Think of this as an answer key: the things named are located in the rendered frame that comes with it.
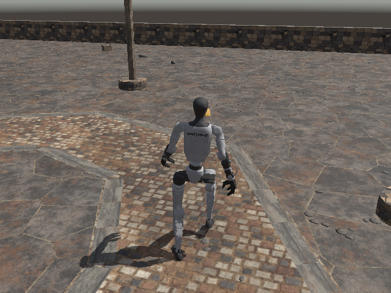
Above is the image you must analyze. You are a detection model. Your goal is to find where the robot right foot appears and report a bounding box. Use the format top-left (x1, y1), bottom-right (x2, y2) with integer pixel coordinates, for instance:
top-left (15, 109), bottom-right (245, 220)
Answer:
top-left (205, 218), bottom-right (214, 228)

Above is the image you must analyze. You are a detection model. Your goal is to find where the robot head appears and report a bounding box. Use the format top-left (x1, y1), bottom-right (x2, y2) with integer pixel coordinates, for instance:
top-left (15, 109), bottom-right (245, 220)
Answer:
top-left (189, 97), bottom-right (210, 127)

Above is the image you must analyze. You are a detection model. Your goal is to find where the robot right upper arm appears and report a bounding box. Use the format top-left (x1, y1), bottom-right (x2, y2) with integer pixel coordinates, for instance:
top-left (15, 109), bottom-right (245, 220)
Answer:
top-left (211, 125), bottom-right (227, 161)

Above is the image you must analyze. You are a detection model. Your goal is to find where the robot left forearm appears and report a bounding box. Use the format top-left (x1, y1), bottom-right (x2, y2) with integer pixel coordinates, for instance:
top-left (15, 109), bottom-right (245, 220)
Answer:
top-left (162, 144), bottom-right (172, 161)

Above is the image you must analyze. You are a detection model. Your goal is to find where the robot right forearm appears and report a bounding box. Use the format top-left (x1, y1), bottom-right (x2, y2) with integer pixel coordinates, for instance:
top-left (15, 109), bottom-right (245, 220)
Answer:
top-left (221, 151), bottom-right (235, 181)

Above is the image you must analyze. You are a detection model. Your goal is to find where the right robot hand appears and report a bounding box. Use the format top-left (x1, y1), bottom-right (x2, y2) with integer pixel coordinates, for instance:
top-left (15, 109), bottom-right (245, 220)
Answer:
top-left (222, 179), bottom-right (236, 196)

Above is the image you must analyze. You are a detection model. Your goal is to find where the robot left upper arm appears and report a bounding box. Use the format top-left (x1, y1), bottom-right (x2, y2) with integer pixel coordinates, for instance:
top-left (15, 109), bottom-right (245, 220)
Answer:
top-left (166, 122), bottom-right (186, 154)

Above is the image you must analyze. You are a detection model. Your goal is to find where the left robot hand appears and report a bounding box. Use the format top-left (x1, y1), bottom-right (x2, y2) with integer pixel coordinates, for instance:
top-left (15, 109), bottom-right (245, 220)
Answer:
top-left (161, 158), bottom-right (175, 167)

